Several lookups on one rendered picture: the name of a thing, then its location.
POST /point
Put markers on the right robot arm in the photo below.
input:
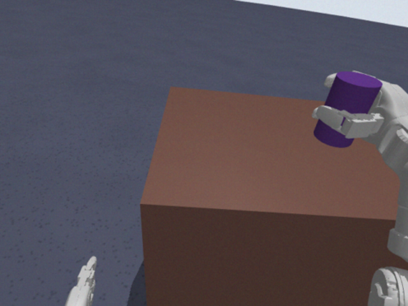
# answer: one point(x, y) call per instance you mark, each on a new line
point(389, 285)

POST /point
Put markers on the left robot hand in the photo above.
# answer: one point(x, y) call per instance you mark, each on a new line
point(82, 293)

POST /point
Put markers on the right robot hand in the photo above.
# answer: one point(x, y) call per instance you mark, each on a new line
point(390, 103)

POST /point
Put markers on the can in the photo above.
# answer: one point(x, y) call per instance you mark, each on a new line
point(352, 92)

